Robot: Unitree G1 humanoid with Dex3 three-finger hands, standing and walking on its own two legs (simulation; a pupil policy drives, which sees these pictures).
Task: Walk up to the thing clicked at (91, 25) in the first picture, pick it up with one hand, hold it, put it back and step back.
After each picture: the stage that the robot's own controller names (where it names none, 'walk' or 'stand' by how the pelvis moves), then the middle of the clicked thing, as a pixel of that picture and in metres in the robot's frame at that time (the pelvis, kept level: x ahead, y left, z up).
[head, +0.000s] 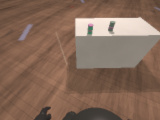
stand; (90, 29) +1.03 +0.05 +0.00
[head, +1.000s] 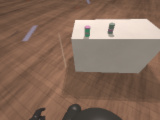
rise first; (87, 31) +0.94 +0.11 +0.01
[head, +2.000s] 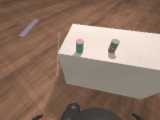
walk; (79, 46) +0.59 +0.16 +0.02
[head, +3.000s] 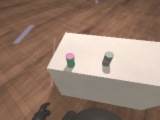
stand; (70, 60) +0.45 +0.18 +0.01
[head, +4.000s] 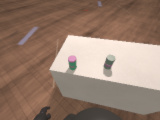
stand; (72, 63) +0.45 +0.16 -0.01
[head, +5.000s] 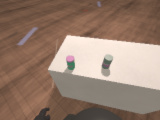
stand; (70, 62) +0.45 +0.18 -0.01
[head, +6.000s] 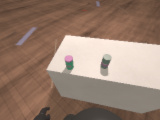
stand; (69, 62) +0.45 +0.19 -0.01
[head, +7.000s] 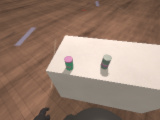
stand; (69, 63) +0.44 +0.19 -0.01
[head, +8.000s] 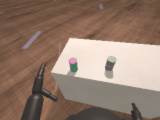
rise first; (73, 65) +0.43 +0.18 +0.00
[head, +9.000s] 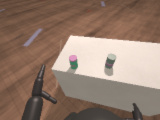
go down; (73, 62) +0.45 +0.18 +0.00
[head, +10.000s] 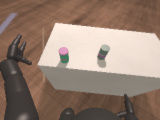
go down; (64, 55) +0.46 +0.17 +0.01
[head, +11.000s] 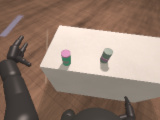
go down; (66, 58) +0.44 +0.17 +0.02
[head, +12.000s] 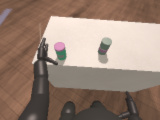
close in; (60, 51) +0.45 +0.18 +0.06
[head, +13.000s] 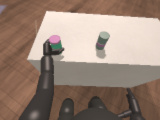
lift; (56, 45) +0.49 +0.19 +0.08
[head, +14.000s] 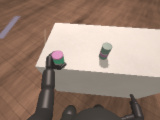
lift; (59, 60) +0.39 +0.20 +0.07
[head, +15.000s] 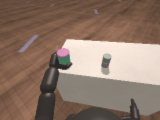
lift; (64, 59) +0.33 +0.17 +0.19
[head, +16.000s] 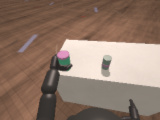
hold; (64, 61) +0.33 +0.17 +0.17
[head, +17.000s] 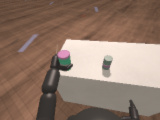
hold; (65, 61) +0.33 +0.17 +0.17
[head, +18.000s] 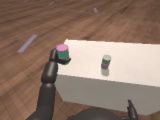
crouch; (63, 55) +0.36 +0.18 +0.19
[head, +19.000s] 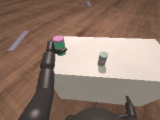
lower; (59, 46) +0.45 +0.20 +0.18
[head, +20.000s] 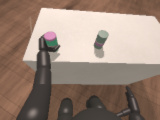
lower; (52, 42) +0.50 +0.20 +0.08
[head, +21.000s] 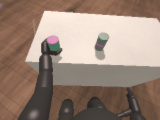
lower; (54, 46) +0.48 +0.20 +0.07
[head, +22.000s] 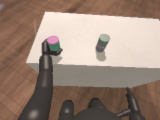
lower; (54, 46) +0.48 +0.20 +0.07
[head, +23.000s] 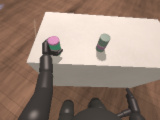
lower; (55, 46) +0.48 +0.20 +0.07
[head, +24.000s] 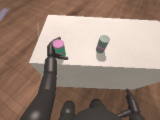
open; (60, 49) +0.47 +0.17 +0.06
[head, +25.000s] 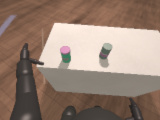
sink last; (65, 54) +0.45 +0.17 +0.05
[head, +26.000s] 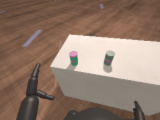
stand; (73, 58) +0.48 +0.18 +0.03
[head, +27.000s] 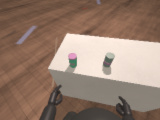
stand; (72, 60) +0.46 +0.17 +0.00
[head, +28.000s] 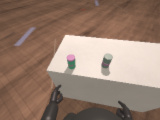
stand; (71, 62) +0.45 +0.18 +0.00
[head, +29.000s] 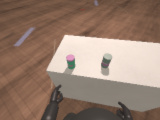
stand; (71, 62) +0.45 +0.18 +0.00
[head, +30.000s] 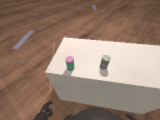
walk; (70, 63) +0.45 +0.18 +0.00
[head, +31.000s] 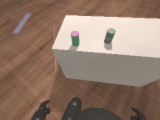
walk; (75, 39) +0.62 +0.16 +0.03
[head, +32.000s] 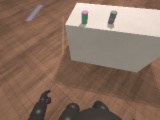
walk; (84, 17) +0.95 +0.12 +0.03
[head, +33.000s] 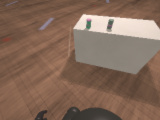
stand; (88, 23) +1.15 +0.12 +0.01
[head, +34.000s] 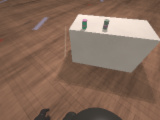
stand; (84, 24) +1.13 +0.12 -0.01
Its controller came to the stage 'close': yes
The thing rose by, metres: 0.21
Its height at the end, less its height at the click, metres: +0.00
